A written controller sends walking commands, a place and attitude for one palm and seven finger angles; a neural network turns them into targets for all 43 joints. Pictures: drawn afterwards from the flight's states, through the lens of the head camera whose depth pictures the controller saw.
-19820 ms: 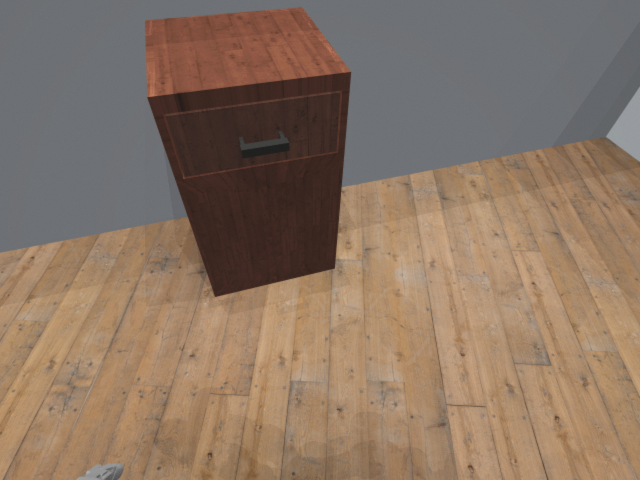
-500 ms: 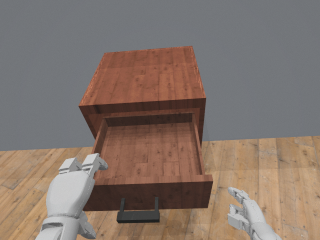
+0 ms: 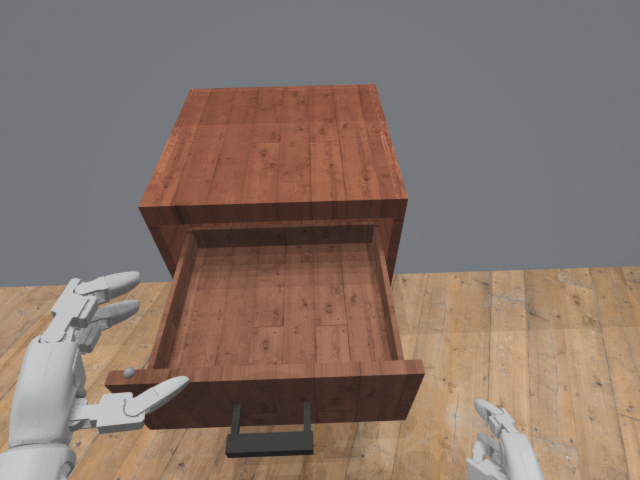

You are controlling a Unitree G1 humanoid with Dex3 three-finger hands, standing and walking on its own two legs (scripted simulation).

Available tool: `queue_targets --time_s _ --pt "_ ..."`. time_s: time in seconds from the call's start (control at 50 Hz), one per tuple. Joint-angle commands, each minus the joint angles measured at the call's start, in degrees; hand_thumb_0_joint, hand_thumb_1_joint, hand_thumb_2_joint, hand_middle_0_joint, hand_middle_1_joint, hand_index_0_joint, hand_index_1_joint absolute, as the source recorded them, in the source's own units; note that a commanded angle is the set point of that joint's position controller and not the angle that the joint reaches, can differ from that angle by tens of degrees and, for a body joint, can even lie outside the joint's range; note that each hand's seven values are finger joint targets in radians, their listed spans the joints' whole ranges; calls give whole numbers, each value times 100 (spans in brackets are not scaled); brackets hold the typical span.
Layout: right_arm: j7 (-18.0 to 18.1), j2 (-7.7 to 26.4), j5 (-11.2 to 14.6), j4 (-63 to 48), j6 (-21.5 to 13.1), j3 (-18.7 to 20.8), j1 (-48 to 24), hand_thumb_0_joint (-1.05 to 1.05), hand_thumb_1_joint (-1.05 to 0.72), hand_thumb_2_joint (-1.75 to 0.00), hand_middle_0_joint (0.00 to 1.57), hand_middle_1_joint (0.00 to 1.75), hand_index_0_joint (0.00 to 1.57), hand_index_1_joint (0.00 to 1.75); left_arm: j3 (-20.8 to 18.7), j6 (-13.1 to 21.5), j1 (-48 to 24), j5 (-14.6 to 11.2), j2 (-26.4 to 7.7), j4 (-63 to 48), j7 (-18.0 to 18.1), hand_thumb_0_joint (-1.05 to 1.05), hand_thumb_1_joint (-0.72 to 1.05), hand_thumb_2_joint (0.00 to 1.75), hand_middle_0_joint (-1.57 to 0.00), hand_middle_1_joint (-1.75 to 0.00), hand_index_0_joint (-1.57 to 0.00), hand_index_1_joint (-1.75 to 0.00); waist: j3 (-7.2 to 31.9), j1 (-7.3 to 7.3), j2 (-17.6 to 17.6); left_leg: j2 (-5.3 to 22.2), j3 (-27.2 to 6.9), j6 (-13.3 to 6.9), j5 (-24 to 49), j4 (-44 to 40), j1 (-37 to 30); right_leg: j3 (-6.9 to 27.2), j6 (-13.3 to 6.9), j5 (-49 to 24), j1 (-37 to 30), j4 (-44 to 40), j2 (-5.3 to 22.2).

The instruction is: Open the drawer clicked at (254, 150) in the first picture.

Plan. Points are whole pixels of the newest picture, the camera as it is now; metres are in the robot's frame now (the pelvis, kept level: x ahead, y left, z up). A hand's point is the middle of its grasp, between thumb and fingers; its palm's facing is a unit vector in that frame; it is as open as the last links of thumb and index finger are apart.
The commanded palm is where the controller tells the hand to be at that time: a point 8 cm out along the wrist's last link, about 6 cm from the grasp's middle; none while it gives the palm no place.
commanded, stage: draw the hand back to the body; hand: left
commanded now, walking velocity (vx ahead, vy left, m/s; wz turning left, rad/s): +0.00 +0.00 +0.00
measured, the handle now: (271, 427) +0.22 +0.10 -0.11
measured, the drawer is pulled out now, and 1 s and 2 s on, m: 0.30 0.30 0.30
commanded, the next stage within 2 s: step back with the hand held close in 0.52 s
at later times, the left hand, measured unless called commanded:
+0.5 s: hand (79, 367) +0.17 +0.24 +0.15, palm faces +0.39 -0.84 -0.38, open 7.7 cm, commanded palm +0.12 +0.28 +0.18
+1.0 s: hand (87, 377) +0.17 +0.23 +0.14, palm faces +0.21 -0.83 -0.52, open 7.4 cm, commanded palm +0.11 +0.28 +0.18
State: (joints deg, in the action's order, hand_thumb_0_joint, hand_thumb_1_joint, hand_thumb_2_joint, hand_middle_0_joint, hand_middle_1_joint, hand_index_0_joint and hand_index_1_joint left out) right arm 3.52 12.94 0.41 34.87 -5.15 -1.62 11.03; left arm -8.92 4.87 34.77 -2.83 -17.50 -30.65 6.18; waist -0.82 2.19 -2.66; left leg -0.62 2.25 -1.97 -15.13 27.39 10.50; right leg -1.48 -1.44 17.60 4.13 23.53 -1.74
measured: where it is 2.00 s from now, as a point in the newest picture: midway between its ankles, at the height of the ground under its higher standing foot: outside the picture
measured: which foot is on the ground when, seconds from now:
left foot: down 0.00-1.00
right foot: down 0.00-1.00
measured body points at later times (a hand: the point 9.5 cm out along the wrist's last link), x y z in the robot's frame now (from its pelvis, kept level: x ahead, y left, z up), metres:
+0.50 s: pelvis +0.00 +0.00 +0.00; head -0.01 -0.01 +0.45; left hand +0.15 +0.28 +0.17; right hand +0.21 -0.20 -0.08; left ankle +0.00 +0.09 -0.74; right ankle -0.05 -0.10 -0.74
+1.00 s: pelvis -0.03 +0.01 +0.00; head +0.02 +0.00 +0.45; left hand +0.15 +0.27 +0.17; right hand +0.15 -0.24 -0.08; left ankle +0.00 +0.09 -0.74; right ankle -0.05 -0.10 -0.74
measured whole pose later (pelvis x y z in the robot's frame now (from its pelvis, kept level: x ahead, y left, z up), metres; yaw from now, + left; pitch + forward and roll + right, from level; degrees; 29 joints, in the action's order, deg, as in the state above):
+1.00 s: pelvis -0.03 +0.01 +0.00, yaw -1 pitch +2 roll -1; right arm 3.5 13.0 1.7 30.6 0.7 1.3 7.8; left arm -19.8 9.2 38.8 -3.5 -24.0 -34.7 5.8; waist -3.4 -0.4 -1.1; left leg -0.4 3.8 -2.7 -12.2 27.8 17.9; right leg -0.2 -0.7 15.5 13.2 26.6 -1.6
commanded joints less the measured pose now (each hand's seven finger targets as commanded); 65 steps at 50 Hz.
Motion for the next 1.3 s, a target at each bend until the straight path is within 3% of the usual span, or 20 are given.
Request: queue_targets --time_s 0.0,0.08,0.14,0.18,0.3,0.34,0.38,0.44,0.52,0.6,0.62,0.64,0.72,0.82,0.86,0.9,1.0,1.12,1.2,1.28 --pt "79 502 13 -997 -345 229 -916 0 -90 -90 20 30 20 30 -857 387 -159 -21 -829 -1240 135 0 37 68 -24 -64 -24 -64 661 107 24 378 -304 28 1933 -241 -871 -33 -3 -1892 523 -342 283" --pt "67 545 31 -955 -312 230 -911 0 -90 -90 20 30 20 30 -1109 395 -400 -29 -990 -1280 142 0 51 74 -23 -55 -23 -55 675 122 -220 387 -344 60 1991 -279 -929 -34 -16 -1840 542 -378 274" --pt "78 536 37 -935 -254 264 -951 0 -90 -90 20 30 20 30 -1253 349 -324 -98 -992 -1051 151 0 62 78 -22 -48 -22 -48 563 122 68 407 -338 54 1932 -309 -865 -47 1 -1847 542 -394 265" --pt "74 562 40 -916 -224 253 -958 0 -90 -90 20 30 20 30 -1414 353 -509 -101 -1120 -1041 153 0 69 81 -22 -43 -22 -43 556 136 -43 386 -353 64 1857 -335 -867 -28 -12 -1802 537 -437 258" --pt "47 580 40 -959 -216 250 -959 0 -90 -90 20 30 20 30 -1119 316 -518 -122 -876 -1023 123 0 90 90 -20 -30 -20 -30 513 86 -132 401 -365 58 1728 -385 -915 -30 3 -1629 581 -449 259" --pt "47 592 25 -967 -222 236 -962 0 -90 -90 20 30 20 30 -1204 326 -587 -102 -987 -1071 145 0 90 90 -20 -30 -20 -30 518 104 50 393 -409 62 1693 -406 -860 -40 -5 -1586 552 -454 245" --pt "51 589 15 -952 -228 218 -981 0 -90 -90 20 30 20 30 -1326 341 -680 -90 -1122 -1152 157 0 90 90 -20 -30 -20 -30 584 135 -85 353 -406 59 1626 -401 -879 -15 -20 -1584 533 -498 247" --pt "63 564 26 -976 -212 218 -992 0 -90 -90 20 30 20 30 -1300 330 -579 -131 -1050 -1076 165 0 90 90 -20 -30 -20 -30 494 122 36 352 -393 56 1461 -411 -809 -5 -19 -1490 537 -515 254" --pt "53 561 26 -957 -212 216 -992 0 -90 -90 20 30 20 30 -1325 334 -587 -115 -1079 -1082 160 0 90 90 -20 -30 -20 -30 549 145 -231 338 -368 63 1519 -395 -859 8 -25 -1552 523 -531 263" --pt "65 544 32 -958 -216 239 -1012 0 -90 -90 20 30 20 30 -1249 321 -485 -134 -981 -959 157 0 90 90 -20 -30 -20 -30 460 114 18 342 -347 41 1462 -373 -842 22 -5 -1552 556 -559 266" --pt "40 632 88 -1227 -138 212 -825 0 -90 -90 20 30 20 30 -2276 589 -1514 -138 -2025 -1739 186 0 90 90 -20 -30 -20 -30 -45 -55 94 375 -466 -86 1008 -259 -427 719 7 -1860 1063 -862 477" --pt "46 538 49 -1030 -86 227 -830 0 -90 -90 20 30 20 30 -2019 657 -1031 -113 -1609 -1180 132 0 90 90 -20 -30 -20 -30 -75 -114 405 348 -503 -105 928 -150 -419 757 25 -2024 1113 -894 581" --pt "-8 621 66 -1157 50 325 -905 0 -90 -90 20 30 20 30 -1526 691 -123 -55 -1017 -860 4 0 90 90 -20 -30 -20 -30 486 -99 49 444 -391 -110 1651 -179 -621 627 126 -2456 908 -554 608" --pt "-5 608 107 -1319 238 437 -938 0 -90 -90 20 30 20 30 -1778 742 372 -45 -1279 -1250 65 0 90 90 -20 -30 -20 -30 1020 -82 283 608 -455 -115 2300 -143 -506 489 152 -2547 683 -130 575" --pt "22 620 101 -1369 259 461 -968 0 -90 -90 20 30 20 30 -1996 815 372 -43 -1547 -1595 122 0 90 90 -20 -30 -20 -30 1160 -70 25 629 -502 -118 2399 -151 -410 495 127 -2492 644 36 590" --pt "29 574 112 -1407 285 465 -925 0 -90 -90 20 30 20 30 -2006 829 590 -64 -1487 -1581 156 0 90 90 -20 -30 -20 -30 1160 -78 -39 681 -535 -113 2414 -141 -243 436 123 -2321 634 178 556" --pt "64 569 109 -1376 211 507 -859 0 -90 -90 20 30 20 30 -2090 882 710 -101 -1500 -1648 209 0 90 90 -20 -30 -20 -30 1107 -105 -165 858 -724 -167 2060 -250 151 390 133 -1683 715 462 471" --pt "62 606 109 -1310 55 507 -756 0 -90 -90 20 30 20 30 -1987 894 577 -99 -1378 -1660 254 0 90 90 -20 -30 -20 -30 823 -165 -152 1029 -922 -239 684 -461 1024 420 133 -885 705 723 437" --pt "81 593 113 -1289 -19 483 -708 0 -90 -90 20 30 20 30 -1914 926 417 -92 -1335 -1713 287 0 90 90 -20 -30 -20 -30 619 -234 145 821 -902 -192 -481 -279 1346 729 63 -761 918 383 568" --pt "79 564 79 -1209 -72 491 -590 0 -90 -90 20 30 20 30 -1885 1009 347 -89 -1378 -1842 355 0 90 90 -20 -30 -20 -30 533 -320 254 527 -836 -63 -730 266 886 1147 -184 -149 1696 -292 902"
